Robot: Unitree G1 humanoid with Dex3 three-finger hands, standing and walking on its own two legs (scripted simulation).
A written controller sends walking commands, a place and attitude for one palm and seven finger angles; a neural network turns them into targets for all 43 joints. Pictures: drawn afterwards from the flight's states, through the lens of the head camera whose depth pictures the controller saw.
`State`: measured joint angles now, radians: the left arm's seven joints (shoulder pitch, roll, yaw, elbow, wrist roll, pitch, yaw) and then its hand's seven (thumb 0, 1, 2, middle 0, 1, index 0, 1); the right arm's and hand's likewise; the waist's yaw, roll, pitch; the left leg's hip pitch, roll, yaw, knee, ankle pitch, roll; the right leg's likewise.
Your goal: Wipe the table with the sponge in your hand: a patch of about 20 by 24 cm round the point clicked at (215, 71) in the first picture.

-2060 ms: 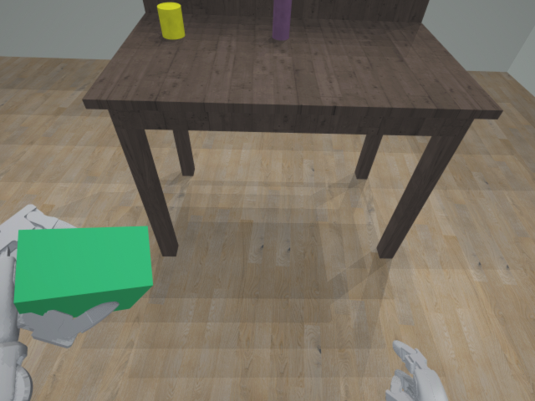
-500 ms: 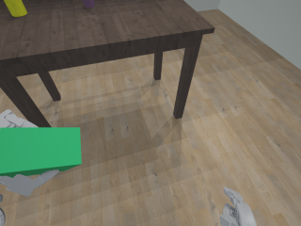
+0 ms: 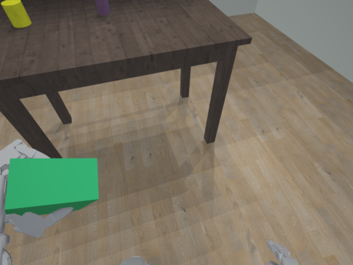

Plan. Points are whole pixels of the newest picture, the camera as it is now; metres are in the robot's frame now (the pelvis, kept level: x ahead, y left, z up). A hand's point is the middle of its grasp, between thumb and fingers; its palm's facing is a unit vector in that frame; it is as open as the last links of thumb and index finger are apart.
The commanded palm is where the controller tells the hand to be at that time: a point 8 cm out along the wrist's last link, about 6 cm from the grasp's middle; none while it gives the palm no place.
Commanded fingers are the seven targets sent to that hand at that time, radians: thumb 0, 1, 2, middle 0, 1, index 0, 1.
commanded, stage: take the last steps up to it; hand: left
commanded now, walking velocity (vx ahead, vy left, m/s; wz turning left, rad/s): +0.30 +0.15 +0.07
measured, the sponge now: (63, 188) +0.22 +0.20 +0.14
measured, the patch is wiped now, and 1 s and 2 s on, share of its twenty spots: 0.00 0.00 0.00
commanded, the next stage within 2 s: come to a stop and stand still in 1.72 s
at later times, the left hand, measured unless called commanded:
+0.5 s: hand (30, 138) +0.30 +0.28 +0.17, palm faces +0.41 -0.76 -0.51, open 10.2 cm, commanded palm +0.25 +0.32 +0.18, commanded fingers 0.00 0.10 1.30 -1.20 -1.60 -1.20 -1.60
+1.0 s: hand (26, 83) +0.44 +0.35 +0.18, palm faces +0.41 -0.79 -0.45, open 10.1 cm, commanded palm +0.38 +0.39 +0.18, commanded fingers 0.00 0.10 1.30 -1.20 -1.60 -1.20 -1.60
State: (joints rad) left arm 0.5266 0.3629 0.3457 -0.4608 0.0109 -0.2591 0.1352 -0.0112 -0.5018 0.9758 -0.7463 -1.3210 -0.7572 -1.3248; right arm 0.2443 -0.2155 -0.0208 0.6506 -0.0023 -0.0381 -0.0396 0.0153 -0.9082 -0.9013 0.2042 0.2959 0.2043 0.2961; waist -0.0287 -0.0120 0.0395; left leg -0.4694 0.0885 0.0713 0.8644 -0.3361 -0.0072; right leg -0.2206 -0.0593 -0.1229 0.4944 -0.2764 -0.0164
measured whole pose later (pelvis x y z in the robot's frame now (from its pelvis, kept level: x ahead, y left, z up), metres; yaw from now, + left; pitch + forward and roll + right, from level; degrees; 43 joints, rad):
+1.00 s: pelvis +0.21 +0.11 -0.01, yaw -1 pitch +0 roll +1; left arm 0.41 0.43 0.42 -0.50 0.00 -0.27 0.16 -0.01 -0.50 0.98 -0.75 -1.33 -0.76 -1.33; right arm 0.17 -0.16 -0.04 0.60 0.01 -0.07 -0.04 0.01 -0.91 -0.90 0.20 0.30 0.20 0.30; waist -0.02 -0.04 0.05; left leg -0.36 0.06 0.20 0.59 -0.24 0.05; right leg -0.41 -0.09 -0.06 1.18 -0.55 0.02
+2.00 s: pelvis +0.39 +0.14 -0.01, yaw -1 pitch -1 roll +0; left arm 0.46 0.38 0.36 -0.61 -0.02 -0.22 0.15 -0.01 -0.50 0.99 -0.75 -1.33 -0.76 -1.33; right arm 0.19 -0.10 0.04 0.59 -0.01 -0.10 -0.02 0.01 -0.91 -0.90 0.21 0.30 0.21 0.30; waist 0.01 -0.03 0.08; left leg -0.33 0.07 0.18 0.51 -0.17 0.04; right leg -0.40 -0.06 -0.09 0.87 -0.42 0.03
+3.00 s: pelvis +0.39 +0.16 +0.00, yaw -4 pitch -1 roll -1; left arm 0.35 0.34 0.34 -0.44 -0.02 -0.14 0.13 -0.01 -0.50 1.00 -0.74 -1.33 -0.75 -1.34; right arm 0.21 -0.17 0.07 0.56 -0.01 -0.12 -0.04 0.02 -0.90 -0.90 0.21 0.30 0.21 0.30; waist 0.06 -0.03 0.05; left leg -0.23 -0.05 0.04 0.41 -0.17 0.07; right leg -0.18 -0.01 -0.05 0.38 -0.19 0.00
